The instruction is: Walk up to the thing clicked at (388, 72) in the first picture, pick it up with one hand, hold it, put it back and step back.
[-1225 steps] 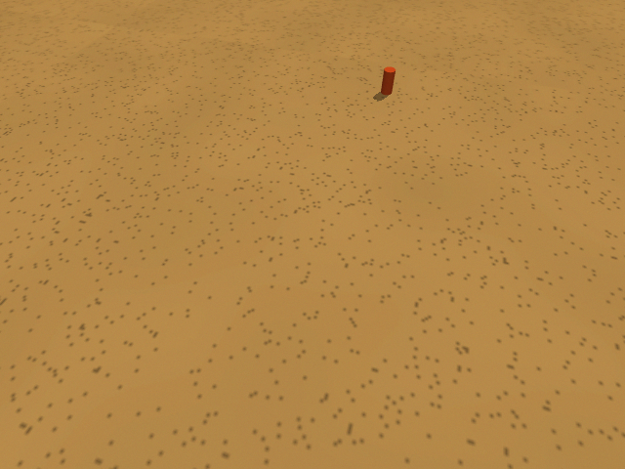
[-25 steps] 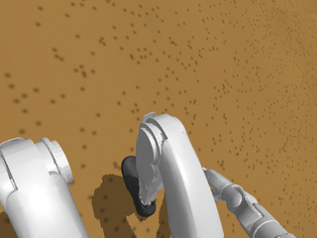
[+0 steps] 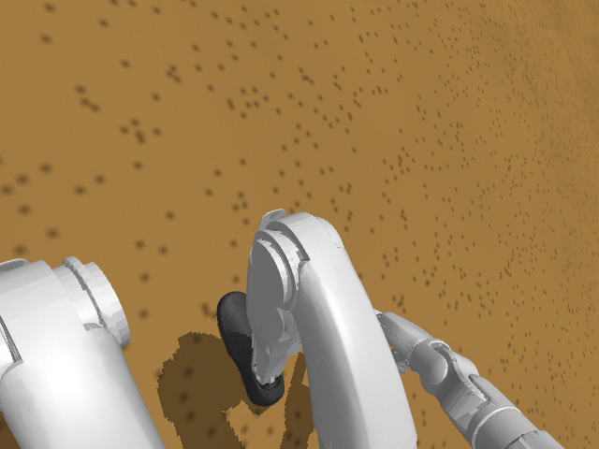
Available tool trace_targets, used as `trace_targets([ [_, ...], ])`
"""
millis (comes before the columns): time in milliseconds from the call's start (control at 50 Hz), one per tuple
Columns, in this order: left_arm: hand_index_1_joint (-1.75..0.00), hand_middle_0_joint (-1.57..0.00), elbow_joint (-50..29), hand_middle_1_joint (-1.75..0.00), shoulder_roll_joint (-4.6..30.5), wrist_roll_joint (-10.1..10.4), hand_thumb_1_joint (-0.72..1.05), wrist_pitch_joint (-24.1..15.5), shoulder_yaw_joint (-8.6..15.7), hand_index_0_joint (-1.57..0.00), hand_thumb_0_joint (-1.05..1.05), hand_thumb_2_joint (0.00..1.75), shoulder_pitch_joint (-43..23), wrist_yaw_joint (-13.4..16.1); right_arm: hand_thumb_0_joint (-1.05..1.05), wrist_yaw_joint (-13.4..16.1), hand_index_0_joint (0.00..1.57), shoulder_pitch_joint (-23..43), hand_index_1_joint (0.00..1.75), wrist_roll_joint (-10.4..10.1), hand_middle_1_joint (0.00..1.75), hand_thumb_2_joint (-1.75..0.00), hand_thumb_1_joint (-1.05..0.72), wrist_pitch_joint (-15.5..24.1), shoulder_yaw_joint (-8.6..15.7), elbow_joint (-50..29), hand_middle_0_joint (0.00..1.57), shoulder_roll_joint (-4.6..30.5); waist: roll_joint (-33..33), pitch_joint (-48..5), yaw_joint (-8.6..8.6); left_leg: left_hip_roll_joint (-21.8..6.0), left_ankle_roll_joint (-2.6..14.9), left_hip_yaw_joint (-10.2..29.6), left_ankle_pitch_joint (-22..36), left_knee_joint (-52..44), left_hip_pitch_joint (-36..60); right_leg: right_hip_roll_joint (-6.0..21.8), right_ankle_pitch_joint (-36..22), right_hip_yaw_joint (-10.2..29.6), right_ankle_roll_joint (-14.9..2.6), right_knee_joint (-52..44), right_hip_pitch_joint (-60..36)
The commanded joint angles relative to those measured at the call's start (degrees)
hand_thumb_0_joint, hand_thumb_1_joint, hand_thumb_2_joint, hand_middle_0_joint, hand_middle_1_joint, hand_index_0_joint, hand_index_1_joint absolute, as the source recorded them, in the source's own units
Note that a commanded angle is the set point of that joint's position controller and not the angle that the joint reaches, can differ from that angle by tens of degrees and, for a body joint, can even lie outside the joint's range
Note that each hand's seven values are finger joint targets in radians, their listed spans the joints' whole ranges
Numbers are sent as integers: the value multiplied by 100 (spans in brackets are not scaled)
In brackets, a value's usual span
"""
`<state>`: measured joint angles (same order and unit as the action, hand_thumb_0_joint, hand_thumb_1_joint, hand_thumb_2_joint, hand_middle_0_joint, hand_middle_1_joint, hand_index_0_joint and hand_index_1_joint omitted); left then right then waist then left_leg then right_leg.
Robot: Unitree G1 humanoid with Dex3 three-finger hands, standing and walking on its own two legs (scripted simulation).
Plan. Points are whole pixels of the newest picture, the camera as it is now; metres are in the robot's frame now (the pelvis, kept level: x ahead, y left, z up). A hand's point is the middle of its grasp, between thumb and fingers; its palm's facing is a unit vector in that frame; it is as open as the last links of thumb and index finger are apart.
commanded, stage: loosen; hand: left
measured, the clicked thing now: out of the picture +0.42 +0.31 -0.21
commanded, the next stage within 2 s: open in 0.16 s
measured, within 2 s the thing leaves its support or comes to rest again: rests again in 0.70 s
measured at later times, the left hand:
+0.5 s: hand out of the picture +0.43 +0.32 -0.16, palm faces +0.48 -0.87 +0.01, open 11.6 cm
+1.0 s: hand out of the picture +0.43 +0.34 -0.14, palm faces +0.50 -0.87 +0.02, open 16.9 cm
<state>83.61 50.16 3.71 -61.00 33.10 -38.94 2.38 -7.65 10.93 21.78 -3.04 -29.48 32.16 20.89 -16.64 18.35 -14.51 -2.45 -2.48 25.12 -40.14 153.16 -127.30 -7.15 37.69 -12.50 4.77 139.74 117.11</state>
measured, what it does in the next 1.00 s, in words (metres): stands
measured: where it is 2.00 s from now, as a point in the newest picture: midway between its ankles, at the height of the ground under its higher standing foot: (182, 409)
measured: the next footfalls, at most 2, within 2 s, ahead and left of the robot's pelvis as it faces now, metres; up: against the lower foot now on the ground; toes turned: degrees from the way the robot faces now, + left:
none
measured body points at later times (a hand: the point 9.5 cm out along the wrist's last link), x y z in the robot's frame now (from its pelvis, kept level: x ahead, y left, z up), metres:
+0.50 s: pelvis +0.00 +0.00 +0.00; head +0.22 +0.20 +0.34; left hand +0.40 +0.37 -0.16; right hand +0.17 -0.24 -0.03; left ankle +0.08 +0.13 -0.25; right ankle +0.14 -0.13 -0.24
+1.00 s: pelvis +0.00 +0.00 +0.00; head +0.21 +0.20 +0.34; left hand +0.40 +0.39 -0.14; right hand +0.17 -0.24 -0.03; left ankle +0.08 +0.13 -0.25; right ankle +0.14 -0.13 -0.24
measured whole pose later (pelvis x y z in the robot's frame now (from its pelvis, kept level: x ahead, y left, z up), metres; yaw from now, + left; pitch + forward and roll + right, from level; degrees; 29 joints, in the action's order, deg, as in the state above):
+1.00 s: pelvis +0.00 +0.00 +0.00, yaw +0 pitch +11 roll -18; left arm 75.7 50.1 3.1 -58.8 35.0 -38.8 0.0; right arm -7.6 8.7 20.7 -4.0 -28.6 31.6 20.1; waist -16.3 17.4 -13.2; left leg -3.1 -1.4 24.8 -40.0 152.5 -127.2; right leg -7.1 37.2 -12.7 4.0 138.5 116.5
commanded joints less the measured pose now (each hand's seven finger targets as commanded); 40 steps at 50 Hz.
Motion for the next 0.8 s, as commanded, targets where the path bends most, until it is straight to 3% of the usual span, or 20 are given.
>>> trace_targets([
  [0,-103,-111,-1038,-106,1229,2,-18,-582,28,-115,0,76,-1475,2,0,127,20,-169,30,10,30,-90,-92,-54,680,-97,20,2057,3457,-3313,-680,-390,38,-778,749,-1813,2444,-87,-1201,-872,-435,-995,-1354],
  [80,-89,-96,-989,-89,1213,2,-29,-560,36,-100,0,68,-1428,18,0,117,20,-191,30,15,30,-90,-92,-60,667,-126,20,2043,3439,-3299,-663,-381,47,-780,717,-1818,2394,-107,-1170,-875,-450,-1011,-1367],
  [120,-105,-110,-886,-105,1103,-15,-13,-535,-25,-112,0,84,-1382,23,0,113,20,-188,30,23,30,-89,-90,-48,683,-109,20,2044,3378,-3286,-715,-395,49,-775,738,-1809,2428,-117,-1198,-877,-442,-1026,-1369],
  [140,-97,-107,-914,-100,1004,-4,-18,-538,-115,-110,0,76,-1449,15,0,115,20,-182,30,18,30,-89,-92,-47,670,-129,20,2049,3345,-3274,-746,-391,46,-745,789,-1815,2432,-113,-1240,-892,-434,-1020,-1366],
  [180,-89,-100,-952,-92,1184,-12,-17,-559,-10,-103,0,65,-1416,21,0,123,20,-177,30,10,30,-89,-91,-51,668,-114,20,2058,3390,-3301,-703,-394,43,-731,815,-1818,2439,-117,-1255,-907,-442,-1000,-1373],
  [240,-77,-86,-921,-77,1109,-34,-19,-572,-95,-89,0,61,-1463,9,0,111,20,-139,30,12,30,-90,-91,-49,667,-141,20,2066,3405,-3161,-732,-403,39,-698,645,-1873,2389,-105,-1120,-919,-447,-991,-1248],
  [260,-76,-89,-840,-78,1035,-26,-19,-576,-128,-92,0,54,-1430,13,0,103,20,-150,30,12,30,-89,-91,-50,657,-133,20,2059,3399,-3109,-741,-401,31,-684,564,-1893,2376,-107,-1049,-930,-447,-1001,-1227],
  [280,-70,-81,-909,-71,1249,-11,-23,-569,-6,-84,0,56,-1448,28,0,114,20,-147,30,3,30,-90,-91,-48,660,-151,20,2069,3386,-3132,-682,-396,64,-740,562,-1841,2330,-118,-1067,-884,-450,-1036,-1262],
  [360,-56,-63,-777,-56,1192,2,-29,-551,-29,-63,0,44,-1430,18,0,101,20,-132,30,-9,30,-90,-91,-58,642,-206,20,2059,3281,-3083,-694,-385,72,-730,477,-1878,2231,-119,-981,-911,-456,-1069,-1255],
  [460,-43,-52,-675,-43,1042,-18,-33,-497,-79,-52,0,35,-1254,-21,0,103,20,-155,30,-4,30,-90,-90,-56,645,-243,20,2048,3224,-3128,-666,-392,57,-702,627,-1889,2295,-134,-1102,-938,-458,-1043,-1285],
  [480,-41,-50,-652,-41,933,-8,-34,-492,-184,-50,0,33,-1255,-42,0,101,20,-147,30,-6,30,-90,-90,-57,630,-215,20,2016,3210,-3097,-695,-387,65,-709,617,-1867,2278,-140,-1100,-929,-451,-1071,-1294],
  [560,-31,-41,-682,-31,1112,-7,-40,-489,-65,-40,0,25,-1274,-5,0,101,20,-159,30,-9,30,-90,-90,-56,621,-247,20,2034,3245,-3096,-660,-388,75,-720,598,-1859,2221,-142,-1095,-922,-459,-1074,-1322],
  [640,-24,-32,-621,-23,870,-5,-45,-473,-200,-32,0,19,-1271,-25,0,101,20,-169,30,-8,30,-90,-90,-76,630,-188,20,2025,3299,-3002,-693,-415,33,-656,625,-1956,2352,-136,-1066,-949,-467,-1047,-1206],
  [680,-20,-29,-788,-19,1200,-31,-47,-508,-67,-28,0,16,-1409,15,0,114,20,-122,30,-10,30,-90,-90,-66,618,-255,20,2045,3300,-3048,-675,-416,66,-693,531,-1910,2274,-144,-1017,-930,-472,-1071,-1238],
  [700,-17,-26,-654,-17,1017,-34,-50,-501,-185,-26,0,14,-1355,10,0,104,20,-136,30,-22,30,-90,-90,-80,613,-197,20,2018,3238,-2958,-705,-413,64,-664,429,-1949,2221,-125,-921,-953,-465,-1070,-1180],
  [740,-17,-20,-812,-17,1149,-48,-53,-532,-114,-20,0,16,-1427,15,0,100,20,-123,30,-4,30,-90,-90,-76,620,-233,20,2032,3361,-3020,-661,-430,43,-659,503,-1956,2340,-131,-970,-931,-475,-1032,-1165],
  [780,-16,-16,-791,-15,1027,-26,-53,-542,-184,-16,0,17,-1416,-27,0,105,20,-212,30,0,30,-90,-90,-101,618,-141,20,2015,3393,-3072,-705,-431,27,-654,604,-1968,2444,-130,-1018,-932,-472,-1037,-1207],
])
